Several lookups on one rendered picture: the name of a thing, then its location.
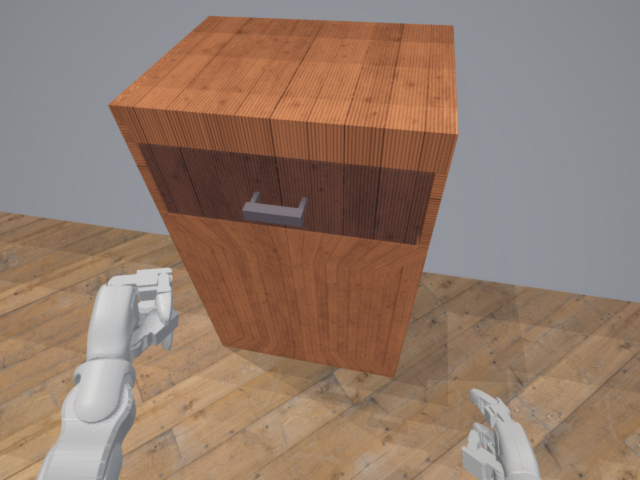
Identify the drawer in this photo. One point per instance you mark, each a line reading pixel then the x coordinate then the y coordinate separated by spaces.
pixel 369 202

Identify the robot left hand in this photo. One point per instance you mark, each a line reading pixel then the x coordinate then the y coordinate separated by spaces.
pixel 116 313

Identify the handle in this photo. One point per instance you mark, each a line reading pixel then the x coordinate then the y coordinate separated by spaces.
pixel 274 214

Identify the cabinet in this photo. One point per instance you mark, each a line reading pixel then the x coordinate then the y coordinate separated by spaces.
pixel 363 93

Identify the robot right hand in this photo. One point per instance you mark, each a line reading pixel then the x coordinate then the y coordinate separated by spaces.
pixel 505 451

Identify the robot left forearm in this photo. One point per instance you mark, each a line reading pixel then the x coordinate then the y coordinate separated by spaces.
pixel 96 416

